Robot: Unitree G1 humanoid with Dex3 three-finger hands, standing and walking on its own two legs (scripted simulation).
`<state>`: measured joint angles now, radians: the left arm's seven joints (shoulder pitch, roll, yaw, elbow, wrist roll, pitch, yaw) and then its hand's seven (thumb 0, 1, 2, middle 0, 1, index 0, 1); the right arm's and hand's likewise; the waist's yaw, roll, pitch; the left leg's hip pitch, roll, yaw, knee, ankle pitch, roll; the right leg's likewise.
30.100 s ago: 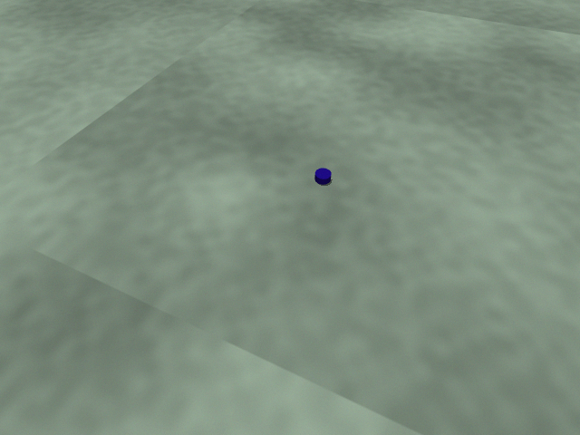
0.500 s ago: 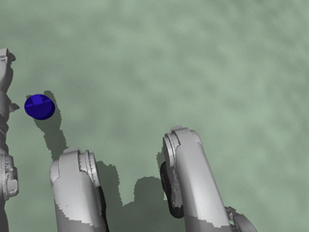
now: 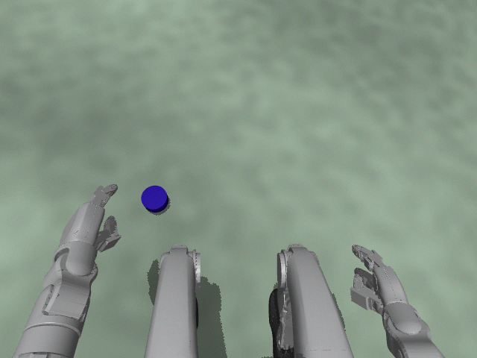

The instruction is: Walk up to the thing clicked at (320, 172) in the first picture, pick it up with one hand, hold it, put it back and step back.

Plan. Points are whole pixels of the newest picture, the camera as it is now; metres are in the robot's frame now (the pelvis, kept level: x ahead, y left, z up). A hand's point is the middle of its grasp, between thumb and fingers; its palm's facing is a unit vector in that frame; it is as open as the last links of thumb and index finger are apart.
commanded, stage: home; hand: left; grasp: from above
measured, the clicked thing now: (155, 199) +0.51 +0.26 -0.49
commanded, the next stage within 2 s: none
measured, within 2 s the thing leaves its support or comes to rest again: neither
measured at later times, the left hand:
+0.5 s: hand (85, 257) +0.25 +0.19 +0.12, palm faces +0.11 -0.97 -0.21, open 7.4 cm
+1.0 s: hand (71, 267) +0.23 +0.18 +0.15, palm faces +0.12 -0.97 -0.19, open 7.4 cm
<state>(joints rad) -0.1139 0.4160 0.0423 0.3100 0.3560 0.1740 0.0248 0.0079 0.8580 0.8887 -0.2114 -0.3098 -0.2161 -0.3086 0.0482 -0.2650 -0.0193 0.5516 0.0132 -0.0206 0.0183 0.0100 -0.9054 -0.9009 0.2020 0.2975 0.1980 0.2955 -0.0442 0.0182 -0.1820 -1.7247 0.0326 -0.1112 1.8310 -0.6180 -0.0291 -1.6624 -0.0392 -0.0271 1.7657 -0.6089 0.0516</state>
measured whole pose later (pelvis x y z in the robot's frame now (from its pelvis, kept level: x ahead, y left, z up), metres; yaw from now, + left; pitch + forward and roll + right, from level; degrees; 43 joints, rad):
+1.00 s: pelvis +0.08 -0.01 +0.20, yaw +4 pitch +10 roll -2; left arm 0.49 0.21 0.04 -0.14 -0.05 0.48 0.02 0.01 0.91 0.90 -0.20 -0.30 -0.20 -0.30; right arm 0.26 -0.22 0.03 0.54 0.00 -0.25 -0.18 0.02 -0.90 -0.90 0.21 0.30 0.20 0.30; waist -0.03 0.04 -0.15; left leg -0.70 0.05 -0.07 1.01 -0.48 -0.04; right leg -0.64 -0.04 -0.06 0.95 -0.47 0.03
